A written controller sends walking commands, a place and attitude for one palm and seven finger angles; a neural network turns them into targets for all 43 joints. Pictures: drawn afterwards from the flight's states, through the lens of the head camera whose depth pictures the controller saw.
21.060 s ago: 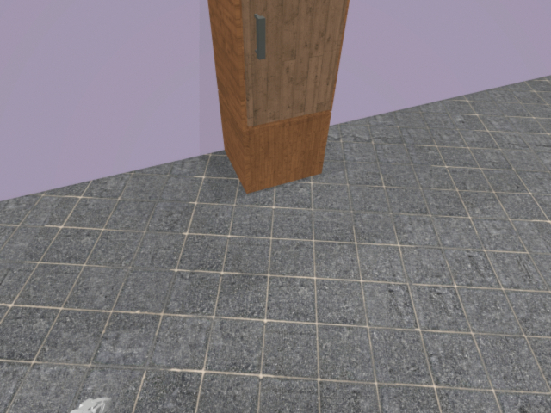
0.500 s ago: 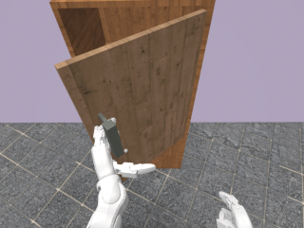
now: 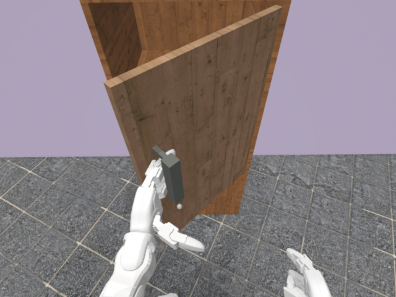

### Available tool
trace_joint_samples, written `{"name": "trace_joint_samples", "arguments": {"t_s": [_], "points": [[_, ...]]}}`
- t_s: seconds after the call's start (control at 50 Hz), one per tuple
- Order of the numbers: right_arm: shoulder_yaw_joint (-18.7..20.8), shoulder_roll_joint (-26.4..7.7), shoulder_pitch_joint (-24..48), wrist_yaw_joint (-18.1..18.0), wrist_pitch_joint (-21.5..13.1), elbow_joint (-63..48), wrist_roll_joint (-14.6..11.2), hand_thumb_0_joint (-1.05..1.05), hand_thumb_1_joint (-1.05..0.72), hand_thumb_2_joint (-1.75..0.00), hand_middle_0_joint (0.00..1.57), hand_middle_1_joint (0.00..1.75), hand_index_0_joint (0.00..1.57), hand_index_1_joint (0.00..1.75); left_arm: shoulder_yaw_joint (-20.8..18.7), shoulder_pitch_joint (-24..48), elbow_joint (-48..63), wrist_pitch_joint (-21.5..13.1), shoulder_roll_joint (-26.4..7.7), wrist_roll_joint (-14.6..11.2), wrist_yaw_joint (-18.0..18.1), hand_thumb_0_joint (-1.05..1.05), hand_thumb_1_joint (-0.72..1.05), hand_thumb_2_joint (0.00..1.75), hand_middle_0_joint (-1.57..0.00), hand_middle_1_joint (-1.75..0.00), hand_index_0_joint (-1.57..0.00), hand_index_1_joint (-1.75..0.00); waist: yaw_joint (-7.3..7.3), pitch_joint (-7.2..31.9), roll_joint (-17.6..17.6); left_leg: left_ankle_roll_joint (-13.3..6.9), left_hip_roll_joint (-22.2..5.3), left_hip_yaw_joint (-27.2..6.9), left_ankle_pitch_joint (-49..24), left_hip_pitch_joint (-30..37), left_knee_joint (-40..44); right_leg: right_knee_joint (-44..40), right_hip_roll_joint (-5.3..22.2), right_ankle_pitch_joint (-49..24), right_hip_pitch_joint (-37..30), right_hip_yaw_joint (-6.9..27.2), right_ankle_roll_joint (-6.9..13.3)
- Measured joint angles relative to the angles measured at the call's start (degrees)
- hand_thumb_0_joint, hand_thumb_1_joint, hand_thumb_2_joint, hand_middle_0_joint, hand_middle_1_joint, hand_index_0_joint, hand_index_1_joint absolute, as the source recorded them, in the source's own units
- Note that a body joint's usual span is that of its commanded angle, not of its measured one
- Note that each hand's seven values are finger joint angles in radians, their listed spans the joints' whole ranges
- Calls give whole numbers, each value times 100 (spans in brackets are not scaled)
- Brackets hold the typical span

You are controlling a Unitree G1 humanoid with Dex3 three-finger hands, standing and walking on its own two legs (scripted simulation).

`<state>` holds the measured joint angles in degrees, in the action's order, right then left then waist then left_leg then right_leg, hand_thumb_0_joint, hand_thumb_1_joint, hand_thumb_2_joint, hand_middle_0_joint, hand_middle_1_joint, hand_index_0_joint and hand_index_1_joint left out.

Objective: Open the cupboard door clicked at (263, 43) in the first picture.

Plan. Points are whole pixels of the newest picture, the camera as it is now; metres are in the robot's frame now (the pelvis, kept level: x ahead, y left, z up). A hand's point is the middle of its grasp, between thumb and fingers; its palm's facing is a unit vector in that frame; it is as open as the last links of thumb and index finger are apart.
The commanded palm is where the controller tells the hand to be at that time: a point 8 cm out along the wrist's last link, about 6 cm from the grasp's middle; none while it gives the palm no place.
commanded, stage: slide the hand sideways off the handle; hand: left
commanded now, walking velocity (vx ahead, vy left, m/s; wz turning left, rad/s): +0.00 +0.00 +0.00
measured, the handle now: (167, 174) +0.34 +0.08 +0.07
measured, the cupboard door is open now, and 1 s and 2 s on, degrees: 44 41 41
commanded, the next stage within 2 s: draw the hand back to the body in 0.86 s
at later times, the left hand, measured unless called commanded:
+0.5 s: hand (155, 217) +0.25 +0.09 +0.07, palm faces +0.05 -1.00 -0.01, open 16.1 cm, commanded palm +0.21 +0.15 +0.07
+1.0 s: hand (125, 244) +0.20 +0.14 +0.07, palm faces +0.05 -1.00 -0.02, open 16.3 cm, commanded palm +0.18 +0.20 +0.08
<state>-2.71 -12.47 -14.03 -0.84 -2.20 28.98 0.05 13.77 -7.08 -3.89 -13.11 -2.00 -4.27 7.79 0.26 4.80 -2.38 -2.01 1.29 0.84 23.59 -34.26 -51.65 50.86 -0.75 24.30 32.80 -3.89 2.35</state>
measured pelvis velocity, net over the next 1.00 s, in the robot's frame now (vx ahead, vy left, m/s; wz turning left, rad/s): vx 0.02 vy -0.02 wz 0.02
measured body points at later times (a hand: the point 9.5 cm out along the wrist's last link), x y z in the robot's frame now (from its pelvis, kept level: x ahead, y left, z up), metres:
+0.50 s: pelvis +0.02 -0.01 +0.00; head +0.05 -0.02 +0.45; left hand +0.24 +0.15 +0.07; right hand +0.20 -0.23 -0.08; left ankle +0.03 +0.10 -0.69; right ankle +0.02 -0.10 -0.69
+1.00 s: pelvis +0.02 -0.02 -0.02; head +0.05 -0.03 +0.43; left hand +0.19 +0.19 +0.07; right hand +0.21 -0.24 -0.09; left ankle +0.03 +0.10 -0.69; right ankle +0.02 -0.10 -0.69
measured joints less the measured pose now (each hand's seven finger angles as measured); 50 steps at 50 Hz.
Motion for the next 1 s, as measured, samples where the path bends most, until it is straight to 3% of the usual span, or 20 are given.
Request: {"name": "trace_joint_samples", "arguments": {"t_s": [0.1, 0.26, 0.48, 0.7, 0.82, 1.0], "points": [[-11, 50, -35, 143, 18, -186, 58, 2, -91, -90, 20, 30, 20, 30, 12, -231, 216, -4, 66, 281, 286, -1, -50, 30, -19, -35, -20, -34, 54, 60, 86, -15, -18, 85, 37, -38, -40, 77, -15, 27, 84, 84, -9], [-47, 51, -44, 160, 124, -351, 70, 2, -91, -90, 20, 30, 20, 30, -43, -752, 702, -49, -147, 356, 206, -1, -50, 30, -20, -33, -19, -33, 23, 47, 65, 4, -55, 66, 136, -41, -126, 125, -54, 104, 71, 67, 10], [-23, 36, -77, 80, 79, -411, 25, 2, -91, -90, 20, 30, 20, 30, -595, -1501, 1277, -42, -340, -45, -251, -1, -50, 30, -19, -32, -20, -33, -47, 124, 53, 90, -101, 5, 228, -48, -92, 93, -108, 208, 76, 17, 87], [132, -111, -110, 1, -138, -455, -15, 2, -91, -90, 20, 30, 20, 30, -1153, -2709, 1926, -468, -646, -438, -988, -1, -50, 30, -16, -30, -16, -31, -113, 228, 18, 177, -119, -164, 404, -315, -377, 324, -129, 411, 271, -151, 159], [181, -116, -39, -92, -236, -417, -48, 2, -91, -90, 20, 30, 20, 30, -1395, -2748, 1971, -640, -754, -649, -1363, -1, -50, 30, -15, -30, -15, -30, -140, 257, 19, 204, -133, -223, 462, -582, -606, 517, -139, 471, 507, -215, 181], [145, -90, -83, -182, -277, -412, -116, 2, -91, -90, 20, 30, 20, 30, -1623, -2717, 1939, -523, -812, -926, -1612, -1, -50, 30, -15, -30, -15, -30, -112, 315, -23, 173, -141, -261, 486, -690, -738, 564, -148, 459, 566, -254, 153]]}}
